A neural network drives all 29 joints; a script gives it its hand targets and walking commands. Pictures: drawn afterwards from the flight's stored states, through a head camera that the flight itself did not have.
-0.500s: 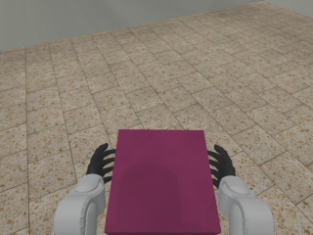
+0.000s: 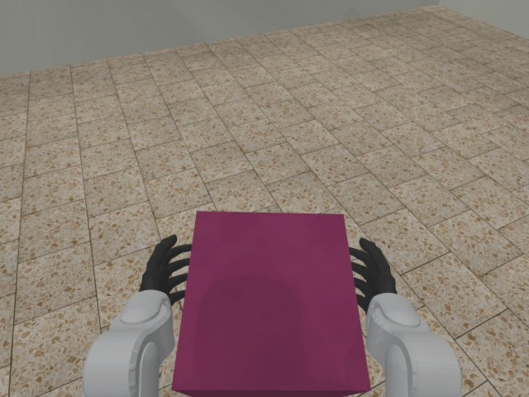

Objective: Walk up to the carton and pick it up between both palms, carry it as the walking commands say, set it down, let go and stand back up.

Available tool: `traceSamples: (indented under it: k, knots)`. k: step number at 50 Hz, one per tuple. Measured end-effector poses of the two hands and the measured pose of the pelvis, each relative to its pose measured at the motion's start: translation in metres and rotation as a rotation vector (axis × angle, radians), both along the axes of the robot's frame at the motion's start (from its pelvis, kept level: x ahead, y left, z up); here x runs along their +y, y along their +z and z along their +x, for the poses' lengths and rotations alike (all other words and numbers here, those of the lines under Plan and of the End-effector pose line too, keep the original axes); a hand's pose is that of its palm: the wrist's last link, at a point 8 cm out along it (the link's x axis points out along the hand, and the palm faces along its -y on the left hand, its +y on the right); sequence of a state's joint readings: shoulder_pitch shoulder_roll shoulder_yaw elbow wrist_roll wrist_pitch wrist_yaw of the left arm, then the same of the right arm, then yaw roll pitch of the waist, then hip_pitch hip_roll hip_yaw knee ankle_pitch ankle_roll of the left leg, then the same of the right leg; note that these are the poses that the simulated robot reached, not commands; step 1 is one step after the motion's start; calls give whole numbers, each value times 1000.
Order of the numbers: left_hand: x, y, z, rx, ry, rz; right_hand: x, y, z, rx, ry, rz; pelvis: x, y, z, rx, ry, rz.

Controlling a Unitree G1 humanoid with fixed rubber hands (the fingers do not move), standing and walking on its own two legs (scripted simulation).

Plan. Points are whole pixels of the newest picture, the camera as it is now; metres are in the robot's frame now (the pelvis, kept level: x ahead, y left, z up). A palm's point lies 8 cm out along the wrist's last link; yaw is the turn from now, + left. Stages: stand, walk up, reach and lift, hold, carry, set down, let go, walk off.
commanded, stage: carry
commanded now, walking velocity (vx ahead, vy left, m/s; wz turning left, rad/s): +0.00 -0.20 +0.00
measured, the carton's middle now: (266, 316) +0.25 +0.00 +0.02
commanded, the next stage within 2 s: none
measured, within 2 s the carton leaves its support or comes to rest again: neither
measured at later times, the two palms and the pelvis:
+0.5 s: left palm (257, 338) +0.19 +0.01 +0.10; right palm (494, 331) +0.20 -0.27 +0.10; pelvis -0.04 -0.14 +0.00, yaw +1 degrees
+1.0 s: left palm (302, 360) +0.17 -0.03 +0.10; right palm out of the picture +0.17 -0.31 +0.10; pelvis -0.07 -0.18 +0.01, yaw +1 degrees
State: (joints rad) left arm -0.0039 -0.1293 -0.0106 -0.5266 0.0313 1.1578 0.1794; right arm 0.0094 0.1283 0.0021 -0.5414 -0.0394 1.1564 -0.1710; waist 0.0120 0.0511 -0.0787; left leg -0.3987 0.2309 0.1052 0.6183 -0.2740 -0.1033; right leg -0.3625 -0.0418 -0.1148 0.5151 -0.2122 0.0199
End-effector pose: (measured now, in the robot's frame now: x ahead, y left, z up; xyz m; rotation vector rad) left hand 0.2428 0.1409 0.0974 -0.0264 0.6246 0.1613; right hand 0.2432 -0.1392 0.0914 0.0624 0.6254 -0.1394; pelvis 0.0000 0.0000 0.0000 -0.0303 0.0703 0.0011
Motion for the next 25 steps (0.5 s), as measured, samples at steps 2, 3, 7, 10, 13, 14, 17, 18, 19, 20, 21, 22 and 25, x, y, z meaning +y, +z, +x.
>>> traceSamples:
  k: [2,3,7,10,13,14,17,18,19,20,21,22,25]
  knots:
    - [-20,-4,-2,27,-24,17,-20,-5,-7,28,-23,16,-14,2,-4,3,7,9]
    - [-29,-5,-4,41,-31,21,-29,-7,-11,42,-30,20,-20,3,-6,3,10,19]
    - [-50,-6,-15,50,-32,21,-50,-6,-21,50,-31,23,-41,5,-16,-3,15,35]
    - [-58,-6,-23,28,-12,7,-58,-3,-23,29,-12,9,-54,2,-22,-2,22,30]
    - [-62,-9,-33,8,14,-17,-62,1,-25,8,14,-16,-66,-3,-28,-1,32,11]
    - [-63,-11,-36,8,28,-32,-63,1,-26,10,28,-32,-72,-3,-30,-3,33,19]
    - [-73,-13,-48,41,48,-44,-72,1,-33,42,49,-45,-86,3,-35,-12,29,20]
    - [-77,-12,-50,50,51,-43,-77,1,-35,52,52,-44,-91,5,-36,-15,29,17]
    - [-82,-11,-52,56,52,-42,-82,1,-38,57,53,-42,-96,7,-38,-17,30,14]
    - [-88,-9,-54,57,51,-40,-88,2,-39,58,52,-39,-102,9,-39,-18,30,13]
    - [-94,-7,-54,52,50,-36,-94,3,-40,54,51,-35,-107,9,-40,-18,29,11]
    - [-101,-4,-54,43,48,-31,-101,4,-41,45,48,-29,-114,9,-41,-17,27,11]
    - [-126,0,-51,5,39,-19,-126,4,-42,7,40,-18,-136,3,-42,-17,16,24]
